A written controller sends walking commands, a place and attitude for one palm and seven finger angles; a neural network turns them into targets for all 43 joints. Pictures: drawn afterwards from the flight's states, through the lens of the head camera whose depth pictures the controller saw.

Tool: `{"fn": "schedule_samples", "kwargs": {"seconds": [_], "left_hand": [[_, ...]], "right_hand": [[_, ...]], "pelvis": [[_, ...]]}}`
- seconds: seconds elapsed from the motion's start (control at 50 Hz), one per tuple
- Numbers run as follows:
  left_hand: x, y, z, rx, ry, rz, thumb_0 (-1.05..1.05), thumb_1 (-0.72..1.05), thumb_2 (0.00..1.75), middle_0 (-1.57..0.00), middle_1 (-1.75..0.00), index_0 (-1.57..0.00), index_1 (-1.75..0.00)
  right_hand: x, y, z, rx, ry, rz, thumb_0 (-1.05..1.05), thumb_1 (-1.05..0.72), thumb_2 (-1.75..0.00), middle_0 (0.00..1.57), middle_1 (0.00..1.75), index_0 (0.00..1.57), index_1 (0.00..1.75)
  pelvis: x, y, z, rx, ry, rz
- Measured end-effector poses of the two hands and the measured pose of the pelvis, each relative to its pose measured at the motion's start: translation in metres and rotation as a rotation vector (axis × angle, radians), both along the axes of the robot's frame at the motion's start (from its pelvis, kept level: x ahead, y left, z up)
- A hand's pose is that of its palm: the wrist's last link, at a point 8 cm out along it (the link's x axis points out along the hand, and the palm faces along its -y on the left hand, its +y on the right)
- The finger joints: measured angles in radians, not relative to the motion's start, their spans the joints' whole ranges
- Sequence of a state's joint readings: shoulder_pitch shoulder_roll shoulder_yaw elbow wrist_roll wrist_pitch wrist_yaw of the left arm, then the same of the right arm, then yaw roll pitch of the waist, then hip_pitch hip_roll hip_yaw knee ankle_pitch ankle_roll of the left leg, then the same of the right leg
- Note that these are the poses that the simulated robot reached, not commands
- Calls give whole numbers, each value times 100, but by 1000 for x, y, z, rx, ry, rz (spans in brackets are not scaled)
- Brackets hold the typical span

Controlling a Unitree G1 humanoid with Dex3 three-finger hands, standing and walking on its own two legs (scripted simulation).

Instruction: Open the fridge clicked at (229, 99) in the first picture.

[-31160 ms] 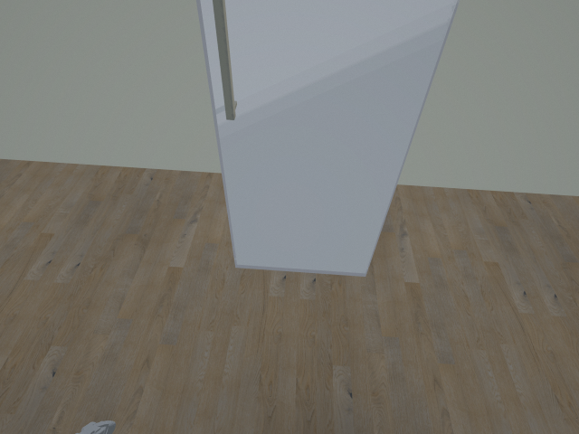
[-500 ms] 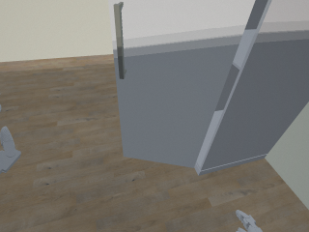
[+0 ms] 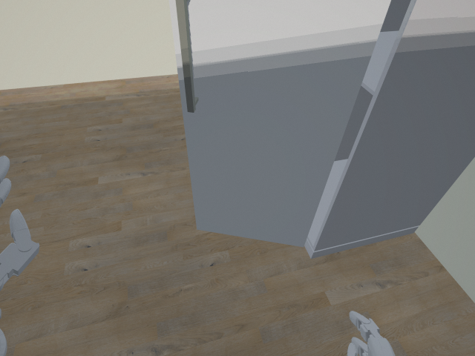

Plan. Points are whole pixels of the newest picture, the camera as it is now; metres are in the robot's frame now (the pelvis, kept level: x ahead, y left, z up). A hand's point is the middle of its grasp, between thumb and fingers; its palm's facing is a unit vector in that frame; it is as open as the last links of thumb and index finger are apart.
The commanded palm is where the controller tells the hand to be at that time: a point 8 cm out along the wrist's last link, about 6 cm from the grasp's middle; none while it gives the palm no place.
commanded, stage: let the arm hang, fingers relaxed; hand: left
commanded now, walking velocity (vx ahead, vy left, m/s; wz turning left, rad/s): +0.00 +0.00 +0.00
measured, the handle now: (189, 58) +0.78 +0.19 +0.17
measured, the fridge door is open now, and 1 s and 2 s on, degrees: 64 64 64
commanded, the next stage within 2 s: look to check the result in 1.10 s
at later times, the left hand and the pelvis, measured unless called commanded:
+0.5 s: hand out of the picture -0.03 +0.22 -0.18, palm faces -0.01 -0.98 -0.21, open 7.2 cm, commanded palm none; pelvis +0.00 +0.02 +0.00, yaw +1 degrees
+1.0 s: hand out of the picture +0.08 +0.20 -0.17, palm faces -0.05 -0.98 -0.20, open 7.4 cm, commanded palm none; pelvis +0.03 +0.03 +0.01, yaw -1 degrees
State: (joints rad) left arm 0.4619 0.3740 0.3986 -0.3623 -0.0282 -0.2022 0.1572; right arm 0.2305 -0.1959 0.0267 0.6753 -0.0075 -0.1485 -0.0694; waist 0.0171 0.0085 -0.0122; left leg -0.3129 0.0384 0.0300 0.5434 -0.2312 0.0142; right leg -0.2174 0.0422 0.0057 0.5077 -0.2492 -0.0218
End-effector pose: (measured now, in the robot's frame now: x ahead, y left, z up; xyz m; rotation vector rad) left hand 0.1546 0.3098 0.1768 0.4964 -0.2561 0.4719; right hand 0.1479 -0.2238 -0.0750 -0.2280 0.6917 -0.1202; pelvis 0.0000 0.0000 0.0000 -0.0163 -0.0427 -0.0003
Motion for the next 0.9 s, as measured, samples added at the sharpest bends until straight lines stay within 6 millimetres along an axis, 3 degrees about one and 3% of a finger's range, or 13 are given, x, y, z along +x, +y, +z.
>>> {"fn": "schedule_samples", "kwargs": {"seconds": [0.04,0.08,0.12,0.2,0.24,0.28,0.34,0.42,0.5,0.56,0.64,0.72,0.9], "left_hand": [[12,1,-28,-7,107,-39,1,89,90,-21,-30,-21,-30],[25,5,-83,-86,345,-49,0,89,90,-20,-30,-20,-30],[23,3,-147,-186,609,-38,0,90,90,-20,-30,-20,-30],[-21,-29,-255,-373,1054,-33,0,90,90,-20,-30,-20,-30],[-52,-51,-293,-463,1221,-45,1,90,90,-20,-30,-20,-30],[-84,-73,-318,-546,1359,-60,1,90,90,-20,-30,-20,-30],[-121,-69,-332,-607,1464,14,0,97,89,-21,-30,-21,-30],[-163,-56,-332,-626,1586,86,0,97,89,-21,-30,-21,-30],[-189,-39,-322,-608,1666,164,0,94,89,-21,-30,-21,-30],[-195,-28,-314,-582,1693,202,0,93,89,-21,-30,-20,-30],[-184,-18,-308,-549,1682,217,0,92,90,-20,-30,-20,-30],[-158,-16,-306,-528,1632,195,0,91,90,-20,-30,-20,-30],[-92,-40,-309,-528,1511,77,0,91,90,-20,-30,-20,-30]], "right_hand": [[5,-1,-8,6,19,50,1,-90,-89,20,30,20,30],[6,-7,-20,9,80,60,1,-90,-89,20,30,21,30],[4,-14,-29,8,127,39,1,-90,-89,20,30,21,30],[-17,-25,-35,-16,218,-17,1,-90,-89,20,30,21,30],[-37,-28,-35,-39,291,-43,1,-91,-89,20,30,20,30],[-59,-29,-34,-61,377,-65,1,-91,-89,20,30,20,30],[-93,-27,-34,-83,516,-83,1,-91,-89,20,30,20,29],[-126,-21,-38,-78,656,-107,1,-91,-89,20,30,20,29],[-140,-10,-46,-41,714,-130,1,-91,-89,20,30,20,29],[-140,-1,-51,-8,718,-137,1,-91,-89,20,30,20,30],[-129,9,-57,28,696,-135,1,-91,-89,20,30,20,30],[-114,14,-59,49,658,-131,0,-91,-89,20,30,20,30],[-87,18,-56,62,595,-134,0,-91,-89,20,30,20,30]], "pelvis": [[-1,3,-4,-10,13,15],[-4,7,-8,-8,19,23],[-5,10,-11,-3,24,26],[-6,12,-12,4,21,26],[-5,13,-11,5,18,24],[-5,13,-8,3,18,21],[-5,13,-4,-6,28,24],[-3,16,1,-12,38,27],[0,21,4,-10,40,21],[3,24,5,-7,39,14],[7,26,6,-3,38,5],[11,28,7,3,35,-2],[22,28,9,11,32,-12]]}}
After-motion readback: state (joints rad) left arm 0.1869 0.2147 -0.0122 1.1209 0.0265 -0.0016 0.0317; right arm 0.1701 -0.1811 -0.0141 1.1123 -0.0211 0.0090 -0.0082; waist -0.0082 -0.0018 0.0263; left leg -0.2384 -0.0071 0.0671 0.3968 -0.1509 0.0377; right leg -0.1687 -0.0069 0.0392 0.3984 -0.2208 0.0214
